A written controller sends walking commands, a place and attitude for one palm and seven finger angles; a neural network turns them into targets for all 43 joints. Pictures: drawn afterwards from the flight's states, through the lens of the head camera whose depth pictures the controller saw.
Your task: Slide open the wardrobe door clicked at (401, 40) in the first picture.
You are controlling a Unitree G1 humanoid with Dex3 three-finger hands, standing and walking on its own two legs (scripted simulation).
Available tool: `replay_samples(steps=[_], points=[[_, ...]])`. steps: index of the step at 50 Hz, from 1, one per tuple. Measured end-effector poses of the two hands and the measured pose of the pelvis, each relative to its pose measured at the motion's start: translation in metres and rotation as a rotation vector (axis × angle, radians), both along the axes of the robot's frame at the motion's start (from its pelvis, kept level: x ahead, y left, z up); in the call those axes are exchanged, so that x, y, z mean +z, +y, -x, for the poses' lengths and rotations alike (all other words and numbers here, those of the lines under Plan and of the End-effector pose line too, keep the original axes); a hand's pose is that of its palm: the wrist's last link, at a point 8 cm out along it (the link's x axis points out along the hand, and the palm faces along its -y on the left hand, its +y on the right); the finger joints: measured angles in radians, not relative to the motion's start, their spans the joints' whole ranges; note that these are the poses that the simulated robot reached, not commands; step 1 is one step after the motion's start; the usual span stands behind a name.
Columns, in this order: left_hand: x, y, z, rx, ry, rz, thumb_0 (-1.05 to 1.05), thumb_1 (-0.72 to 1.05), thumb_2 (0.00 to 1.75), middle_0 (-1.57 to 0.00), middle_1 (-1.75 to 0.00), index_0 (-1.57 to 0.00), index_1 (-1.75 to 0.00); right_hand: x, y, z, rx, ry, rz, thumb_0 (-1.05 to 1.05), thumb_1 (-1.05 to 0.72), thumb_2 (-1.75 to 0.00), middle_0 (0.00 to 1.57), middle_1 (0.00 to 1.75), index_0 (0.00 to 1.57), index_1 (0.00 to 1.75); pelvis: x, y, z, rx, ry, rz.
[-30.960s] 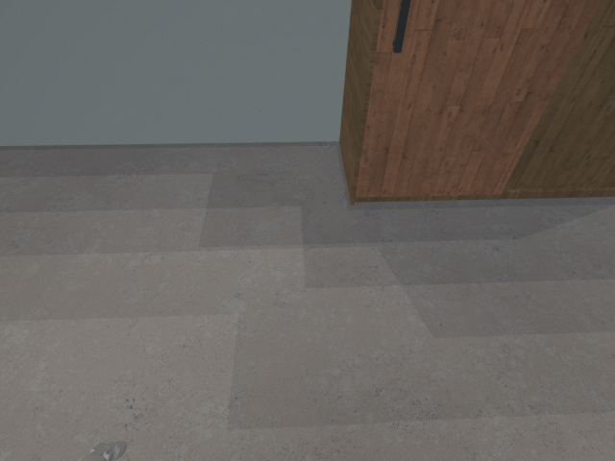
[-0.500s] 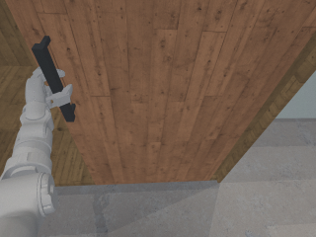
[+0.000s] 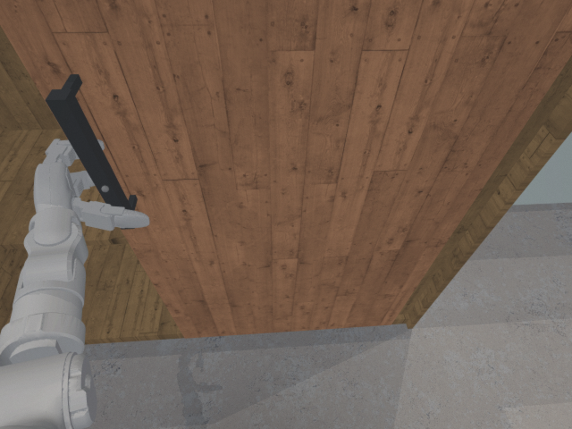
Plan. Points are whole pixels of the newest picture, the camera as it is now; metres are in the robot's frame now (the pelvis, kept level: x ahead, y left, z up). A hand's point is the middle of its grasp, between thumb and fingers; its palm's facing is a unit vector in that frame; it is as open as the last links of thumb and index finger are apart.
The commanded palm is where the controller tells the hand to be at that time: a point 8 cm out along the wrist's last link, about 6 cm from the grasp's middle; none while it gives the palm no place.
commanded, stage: slip the hand off the handle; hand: left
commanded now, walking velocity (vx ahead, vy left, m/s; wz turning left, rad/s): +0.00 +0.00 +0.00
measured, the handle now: (104, 161) +0.47 +0.28 +0.12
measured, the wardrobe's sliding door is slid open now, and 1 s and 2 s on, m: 0.62 0.62 0.62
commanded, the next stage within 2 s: draw the hand back to the body in 1.30 s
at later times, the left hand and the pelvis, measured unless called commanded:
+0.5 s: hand (57, 199) +0.39 +0.32 +0.11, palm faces +0.38 -0.90 -0.20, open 14.7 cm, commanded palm +0.36 +0.35 +0.12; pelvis -0.01 +0.01 +0.00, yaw +1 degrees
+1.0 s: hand (24, 243) +0.33 +0.34 +0.10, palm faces +0.41 -0.89 -0.21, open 14.6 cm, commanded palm +0.28 +0.37 +0.12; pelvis -0.01 +0.01 +0.00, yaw +0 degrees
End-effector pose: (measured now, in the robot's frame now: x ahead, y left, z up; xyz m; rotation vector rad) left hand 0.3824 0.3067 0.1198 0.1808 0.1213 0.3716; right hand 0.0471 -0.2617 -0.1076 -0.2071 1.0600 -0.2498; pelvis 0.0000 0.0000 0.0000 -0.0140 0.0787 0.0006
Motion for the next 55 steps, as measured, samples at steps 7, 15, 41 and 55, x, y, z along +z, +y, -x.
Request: replay_samples(steps=[7, 15, 41, 55], points=[[0.0, 0.013, 0.005, 0.024, -0.001, 0.003, -0.01, -0.54, 0.2, -0.26, -1.16, -0.26, -1.16, 0.006, 0.004, -0.024, 0.019, -0.053, 0.016, 0.01, -0.91, -0.9, 0.2, 0.3, 0.21, 0.3, 0.001, 0.004, -0.004, -0.003, 0.001, 0.0], [0.005, 0.038, 0.022, 0.043, -0.009, -0.006, -0.01, -0.54, 0.2, -0.25, -1.15, -0.25, -1.15, 0.013, 0.004, -0.04, 0.043, -0.086, 0.042, 0.01, -0.91, -0.9, 0.2, 0.3, 0.21, 0.3, 0.001, 0.007, -0.003, 0.005, -0.007, 0.005], [0.006, 0.061, 0.043, 0.002, -0.015, -0.013, -0.01, -0.54, 0.2, -0.25, -1.15, -0.25, -1.15, 0.006, -0.001, 0.012, -0.02, -0.014, 0.039, 0.01, -0.9, -0.9, 0.2, 0.3, 0.21, 0.3, 0.0, 0.008, 0.004, -0.008, -0.001, 0.008], [0.001, 0.067, 0.114, 0.045, -0.055, -0.011, -0.01, -0.54, 0.2, -0.25, -1.15, -0.25, -1.15, 0.019, 0.011, -0.06, 0.098, -0.205, 0.049, 0.01, -0.91, -0.9, 0.2, 0.3, 0.21, 0.3, 0.0, 0.007, 0.012, 0.021, -0.048, 0.012]])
